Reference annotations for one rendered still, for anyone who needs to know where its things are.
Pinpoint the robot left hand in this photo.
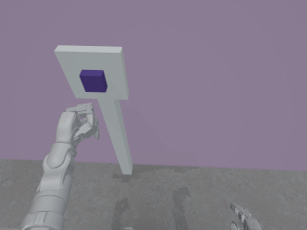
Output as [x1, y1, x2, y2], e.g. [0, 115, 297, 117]
[56, 103, 100, 148]

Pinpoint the button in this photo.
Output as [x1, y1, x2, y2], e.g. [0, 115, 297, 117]
[80, 69, 107, 93]

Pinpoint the robot left forearm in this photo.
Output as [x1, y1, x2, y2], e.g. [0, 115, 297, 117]
[19, 142, 77, 230]

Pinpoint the robot right hand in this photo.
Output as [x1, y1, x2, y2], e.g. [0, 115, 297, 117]
[230, 203, 262, 230]

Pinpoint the panel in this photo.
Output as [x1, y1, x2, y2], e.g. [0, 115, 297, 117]
[54, 45, 133, 175]

